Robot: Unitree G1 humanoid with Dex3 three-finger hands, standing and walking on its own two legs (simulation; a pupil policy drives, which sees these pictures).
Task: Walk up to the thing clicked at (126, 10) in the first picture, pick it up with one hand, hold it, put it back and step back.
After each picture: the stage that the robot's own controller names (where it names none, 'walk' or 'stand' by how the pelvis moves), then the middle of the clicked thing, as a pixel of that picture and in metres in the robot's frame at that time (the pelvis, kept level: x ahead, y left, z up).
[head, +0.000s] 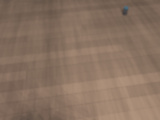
stand; (125, 11) +2.06 -0.65 -0.72
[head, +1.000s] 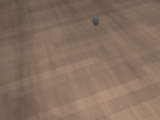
walk; (96, 21) +1.99 -0.12 -0.68
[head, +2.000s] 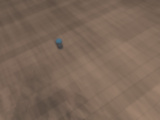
walk; (59, 44) +1.32 +0.33 -0.71
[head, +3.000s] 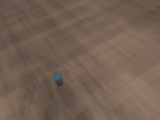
walk; (58, 80) +0.87 +0.33 -0.72
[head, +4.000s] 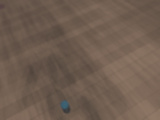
walk; (65, 107) +0.55 +0.24 -0.71
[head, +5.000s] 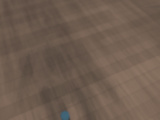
stand; (65, 117) +0.43 +0.16 -0.70
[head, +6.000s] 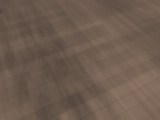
stand; out of the picture +0.36 +0.16 -0.72
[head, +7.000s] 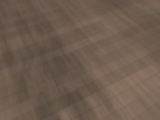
stand; out of the picture +0.37 +0.17 -0.72
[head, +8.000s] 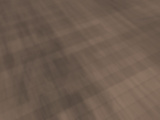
stand; out of the picture +0.37 +0.18 -0.73
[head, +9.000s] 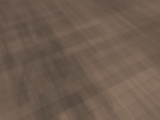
stand; out of the picture +0.36 +0.18 -0.73
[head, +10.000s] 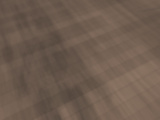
go down; out of the picture +0.37 +0.18 -0.72
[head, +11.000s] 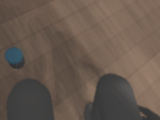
go down; (15, 59) +0.44 +0.23 -0.29
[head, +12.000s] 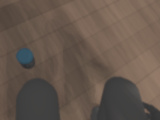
close in; (26, 59) +0.44 +0.23 -0.29
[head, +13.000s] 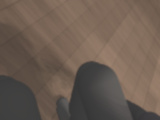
close in; out of the picture +0.42 +0.27 -0.22
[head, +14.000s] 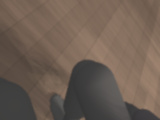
close; out of the picture +0.42 +0.28 -0.22
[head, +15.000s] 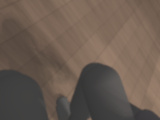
lift; out of the picture +0.36 +0.25 -0.22
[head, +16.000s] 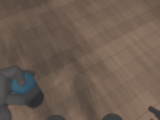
lift; (29, 91) +0.32 +0.19 -0.02
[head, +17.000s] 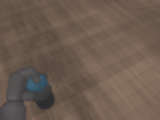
hold; (41, 92) +0.33 +0.16 +0.01
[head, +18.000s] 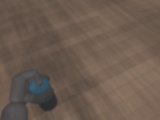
hold; (44, 95) +0.32 +0.15 +0.00
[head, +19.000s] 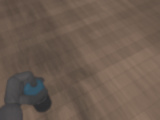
crouch; (38, 96) +0.32 +0.17 -0.05
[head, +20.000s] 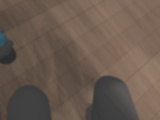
lower; (1, 49) +0.46 +0.23 -0.11
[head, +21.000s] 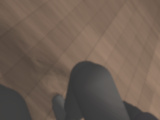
lower; out of the picture +0.42 +0.29 -0.23
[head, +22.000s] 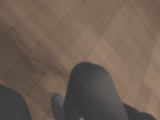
lower; out of the picture +0.42 +0.29 -0.23
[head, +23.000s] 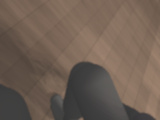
lower; out of the picture +0.42 +0.29 -0.23
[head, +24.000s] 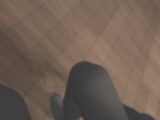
lower; out of the picture +0.42 +0.29 -0.23
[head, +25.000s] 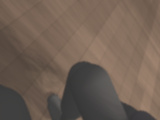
open; out of the picture +0.42 +0.28 -0.23
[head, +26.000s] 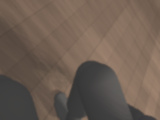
stand; out of the picture +0.40 +0.27 -0.23
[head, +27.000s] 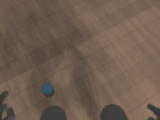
walk; (48, 90) +0.41 +0.20 -0.51
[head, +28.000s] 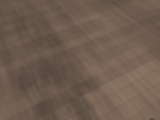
stand; out of the picture +0.37 +0.17 -0.66
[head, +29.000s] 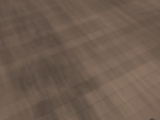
stand; out of the picture +0.38 +0.18 -0.67
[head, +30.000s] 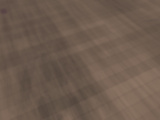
stand; out of the picture +0.39 +0.16 -0.71
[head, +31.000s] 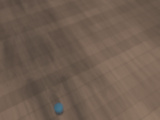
walk; (59, 109) +0.42 +0.13 -0.71
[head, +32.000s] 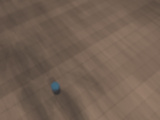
walk; (56, 88) +0.59 +0.21 -0.69
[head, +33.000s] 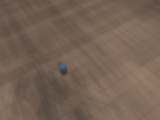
walk; (63, 69) +0.90 +0.26 -0.70
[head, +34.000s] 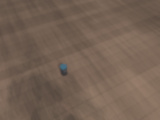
stand; (63, 69) +0.97 +0.18 -0.72
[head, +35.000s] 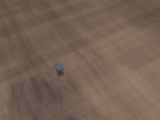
stand; (60, 70) +0.98 +0.23 -0.73
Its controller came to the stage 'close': yes
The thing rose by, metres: 0.69
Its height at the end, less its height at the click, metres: +0.00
